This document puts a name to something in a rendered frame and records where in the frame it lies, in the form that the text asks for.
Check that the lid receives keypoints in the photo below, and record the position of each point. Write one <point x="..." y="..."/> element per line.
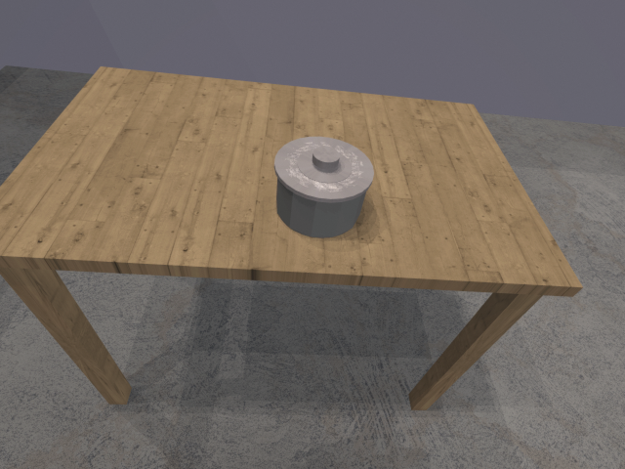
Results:
<point x="294" y="168"/>

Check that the knob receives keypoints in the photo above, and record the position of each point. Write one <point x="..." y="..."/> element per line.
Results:
<point x="325" y="157"/>

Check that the table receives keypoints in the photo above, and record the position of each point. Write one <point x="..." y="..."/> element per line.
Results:
<point x="163" y="174"/>

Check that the pot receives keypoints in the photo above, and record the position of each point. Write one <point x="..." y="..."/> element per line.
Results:
<point x="313" y="218"/>

